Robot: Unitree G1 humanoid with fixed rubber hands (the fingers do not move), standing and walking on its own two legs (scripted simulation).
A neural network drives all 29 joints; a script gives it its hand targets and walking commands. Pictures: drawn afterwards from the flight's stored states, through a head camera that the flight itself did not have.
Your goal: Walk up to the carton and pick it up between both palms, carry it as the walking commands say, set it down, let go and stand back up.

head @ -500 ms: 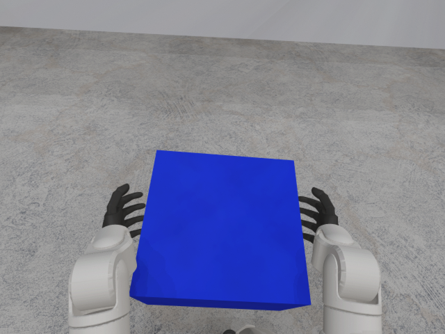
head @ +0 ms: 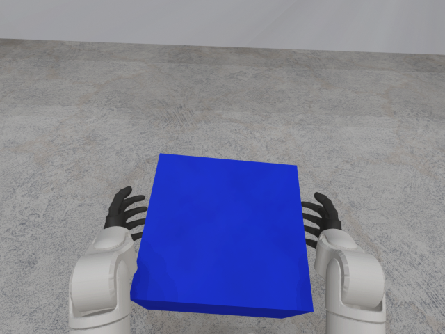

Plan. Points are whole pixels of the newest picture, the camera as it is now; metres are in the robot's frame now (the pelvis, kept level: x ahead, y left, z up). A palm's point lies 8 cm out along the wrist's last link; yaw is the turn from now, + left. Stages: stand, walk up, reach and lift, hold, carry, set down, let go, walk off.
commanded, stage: carry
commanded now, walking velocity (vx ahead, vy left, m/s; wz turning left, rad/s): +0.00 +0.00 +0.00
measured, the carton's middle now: (221, 237) +0.29 -0.01 +0.01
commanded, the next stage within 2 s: none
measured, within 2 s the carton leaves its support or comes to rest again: neither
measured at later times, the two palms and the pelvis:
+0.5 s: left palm (107, 210) +0.29 +0.18 +0.11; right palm (310, 215) +0.29 -0.15 +0.09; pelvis +0.04 +0.02 +0.01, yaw +0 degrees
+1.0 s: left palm (122, 192) +0.33 +0.17 +0.10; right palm (312, 209) +0.30 -0.16 +0.08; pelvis +0.07 +0.02 +0.00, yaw -7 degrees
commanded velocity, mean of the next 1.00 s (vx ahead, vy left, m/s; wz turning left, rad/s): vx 0.00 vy -0.06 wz -0.18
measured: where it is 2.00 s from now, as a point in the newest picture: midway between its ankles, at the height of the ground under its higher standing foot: outside the picture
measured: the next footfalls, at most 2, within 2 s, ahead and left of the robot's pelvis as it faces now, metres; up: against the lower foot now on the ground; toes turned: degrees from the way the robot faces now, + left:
right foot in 1.60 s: +0.10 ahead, -0.21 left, +0.00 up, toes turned -30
left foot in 1.84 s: +0.16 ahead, -0.03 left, +0.00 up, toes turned -23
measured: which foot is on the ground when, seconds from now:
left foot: down 0.00-1.00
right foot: down 0.00-1.00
